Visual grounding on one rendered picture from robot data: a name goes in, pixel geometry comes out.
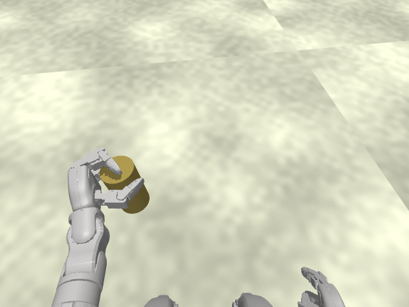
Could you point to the can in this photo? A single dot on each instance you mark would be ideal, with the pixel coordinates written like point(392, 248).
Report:
point(118, 182)

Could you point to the right robot hand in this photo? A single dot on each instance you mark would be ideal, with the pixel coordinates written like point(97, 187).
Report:
point(328, 296)

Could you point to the left robot arm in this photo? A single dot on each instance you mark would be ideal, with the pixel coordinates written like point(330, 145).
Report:
point(82, 278)

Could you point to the left robot hand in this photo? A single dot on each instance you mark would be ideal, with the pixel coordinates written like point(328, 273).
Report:
point(84, 189)

